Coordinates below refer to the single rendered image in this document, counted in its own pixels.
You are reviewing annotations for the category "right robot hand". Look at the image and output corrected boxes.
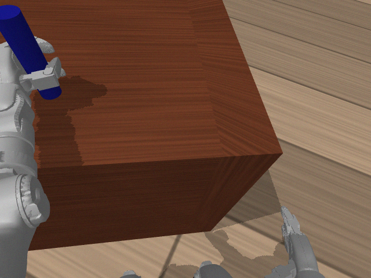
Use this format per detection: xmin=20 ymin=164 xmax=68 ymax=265
xmin=264 ymin=206 xmax=319 ymax=278

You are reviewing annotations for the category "left robot hand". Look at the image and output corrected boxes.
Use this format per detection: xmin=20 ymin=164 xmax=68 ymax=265
xmin=0 ymin=36 xmax=66 ymax=96

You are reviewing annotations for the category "can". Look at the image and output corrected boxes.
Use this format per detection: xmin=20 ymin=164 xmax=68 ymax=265
xmin=0 ymin=5 xmax=61 ymax=100

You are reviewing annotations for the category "left robot arm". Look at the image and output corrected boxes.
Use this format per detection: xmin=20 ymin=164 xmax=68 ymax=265
xmin=0 ymin=83 xmax=50 ymax=278

